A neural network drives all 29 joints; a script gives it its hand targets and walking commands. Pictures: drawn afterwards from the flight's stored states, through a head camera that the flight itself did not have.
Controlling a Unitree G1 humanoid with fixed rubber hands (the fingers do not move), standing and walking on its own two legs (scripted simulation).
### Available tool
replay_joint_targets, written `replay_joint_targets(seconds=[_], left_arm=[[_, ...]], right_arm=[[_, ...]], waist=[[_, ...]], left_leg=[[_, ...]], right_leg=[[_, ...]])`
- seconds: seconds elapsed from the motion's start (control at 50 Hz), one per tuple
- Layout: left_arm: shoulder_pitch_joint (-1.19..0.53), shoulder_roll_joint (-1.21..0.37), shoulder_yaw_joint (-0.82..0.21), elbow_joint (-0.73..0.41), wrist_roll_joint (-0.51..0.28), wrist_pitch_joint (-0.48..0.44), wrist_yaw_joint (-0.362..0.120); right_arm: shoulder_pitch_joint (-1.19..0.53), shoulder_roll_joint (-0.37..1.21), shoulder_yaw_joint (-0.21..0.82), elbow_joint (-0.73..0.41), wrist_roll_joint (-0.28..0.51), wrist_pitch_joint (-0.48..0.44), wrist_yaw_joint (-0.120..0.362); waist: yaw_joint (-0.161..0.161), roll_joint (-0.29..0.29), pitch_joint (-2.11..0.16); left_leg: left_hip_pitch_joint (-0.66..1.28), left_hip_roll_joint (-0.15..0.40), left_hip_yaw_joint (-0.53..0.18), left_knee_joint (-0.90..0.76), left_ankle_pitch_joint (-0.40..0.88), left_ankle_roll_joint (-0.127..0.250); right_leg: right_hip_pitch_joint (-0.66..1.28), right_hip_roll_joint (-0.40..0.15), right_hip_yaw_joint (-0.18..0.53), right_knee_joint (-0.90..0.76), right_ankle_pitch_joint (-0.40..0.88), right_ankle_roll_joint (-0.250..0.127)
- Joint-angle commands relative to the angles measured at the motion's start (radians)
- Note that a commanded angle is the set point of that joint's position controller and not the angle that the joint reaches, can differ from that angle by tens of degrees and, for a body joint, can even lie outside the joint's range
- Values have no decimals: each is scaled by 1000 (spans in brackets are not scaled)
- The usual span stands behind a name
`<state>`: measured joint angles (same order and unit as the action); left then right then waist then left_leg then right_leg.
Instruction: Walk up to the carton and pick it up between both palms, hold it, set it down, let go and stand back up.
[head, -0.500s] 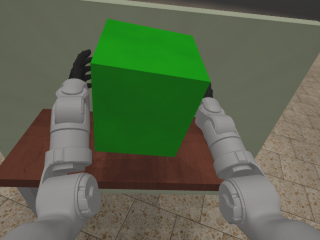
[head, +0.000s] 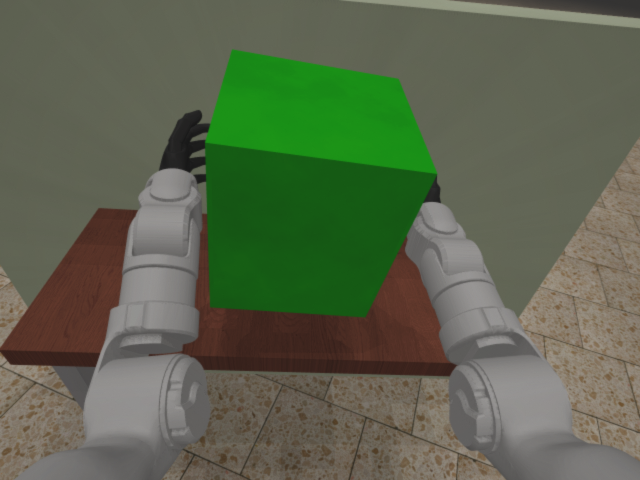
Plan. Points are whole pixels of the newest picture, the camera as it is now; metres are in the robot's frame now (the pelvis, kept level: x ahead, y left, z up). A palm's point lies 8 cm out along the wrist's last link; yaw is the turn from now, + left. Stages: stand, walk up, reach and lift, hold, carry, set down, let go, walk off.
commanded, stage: set down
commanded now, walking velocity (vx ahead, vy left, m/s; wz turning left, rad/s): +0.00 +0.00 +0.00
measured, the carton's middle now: (303, 193) +0.42 +0.02 +0.19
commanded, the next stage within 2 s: none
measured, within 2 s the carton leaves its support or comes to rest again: neither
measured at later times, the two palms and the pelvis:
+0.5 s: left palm (188, 199) +0.41 +0.17 +0.18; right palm (415, 219) +0.41 -0.13 +0.16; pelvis +0.00 -0.01 +0.00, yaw +0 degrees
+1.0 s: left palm (185, 215) +0.42 +0.18 +0.15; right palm (400, 227) +0.43 -0.12 +0.14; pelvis +0.01 -0.01 +0.00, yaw -1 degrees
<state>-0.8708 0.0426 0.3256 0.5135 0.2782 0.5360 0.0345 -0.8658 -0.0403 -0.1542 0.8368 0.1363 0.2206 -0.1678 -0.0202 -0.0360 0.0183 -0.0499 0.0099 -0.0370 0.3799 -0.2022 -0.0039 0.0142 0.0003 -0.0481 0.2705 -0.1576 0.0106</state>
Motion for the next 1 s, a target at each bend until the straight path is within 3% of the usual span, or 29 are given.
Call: replay_joint_targets(seconds=[0.0,0.16,0.54,0.98], left_arm=[[-699,-648,-360,-51,-138,-84,-151],[-750,-661,-363,-4,-148,-160,-140],[-746,-634,-278,120,-132,-291,-133],[-708,-649,-277,160,-117,-363,-115]], right_arm=[[-974,496,233,-316,0,-120,137],[-962,512,167,-232,-62,-162,153],[-942,598,165,-164,-139,-206,177],[-848,581,79,-98,-230,-258,209]], waist=[[-3,81,-536],[-10,108,-568],[60,55,-653],[61,99,-695]], left_leg=[[190,-42,61,-8,414,-71],[193,-42,70,-4,438,-89],[38,-56,102,-25,424,-62],[86,-39,111,10,564,-105]], right_leg=[[50,63,-51,-22,153,16],[50,58,-51,-20,180,14],[185,41,-17,31,364,36],[98,56,-38,31,368,14]])
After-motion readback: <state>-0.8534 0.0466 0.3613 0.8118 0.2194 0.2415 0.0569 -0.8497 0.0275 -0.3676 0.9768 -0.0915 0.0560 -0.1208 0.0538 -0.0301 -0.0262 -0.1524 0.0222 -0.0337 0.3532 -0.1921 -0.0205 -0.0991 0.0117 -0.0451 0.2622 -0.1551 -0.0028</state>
